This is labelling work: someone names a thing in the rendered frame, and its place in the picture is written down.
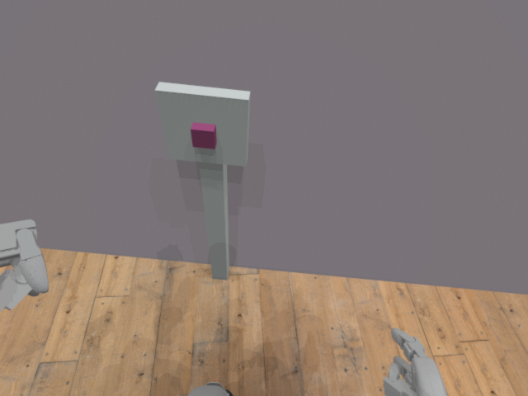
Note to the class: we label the robot left hand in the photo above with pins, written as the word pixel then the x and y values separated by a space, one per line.
pixel 18 248

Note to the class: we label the panel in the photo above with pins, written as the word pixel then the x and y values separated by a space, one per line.
pixel 179 106

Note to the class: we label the robot right hand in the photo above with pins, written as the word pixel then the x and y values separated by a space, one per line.
pixel 422 377

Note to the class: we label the button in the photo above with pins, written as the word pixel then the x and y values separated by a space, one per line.
pixel 203 135

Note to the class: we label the left robot shin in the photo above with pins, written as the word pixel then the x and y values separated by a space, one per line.
pixel 216 383

